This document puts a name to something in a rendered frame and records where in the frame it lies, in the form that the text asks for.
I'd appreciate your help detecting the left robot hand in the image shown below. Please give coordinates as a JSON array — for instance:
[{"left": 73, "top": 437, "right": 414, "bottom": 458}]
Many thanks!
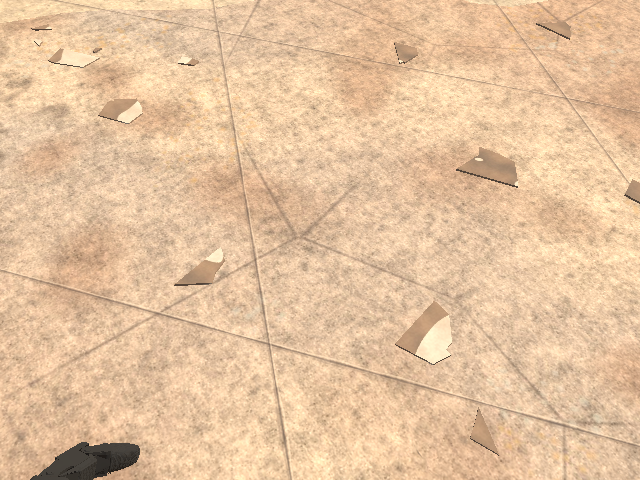
[{"left": 30, "top": 442, "right": 140, "bottom": 480}]

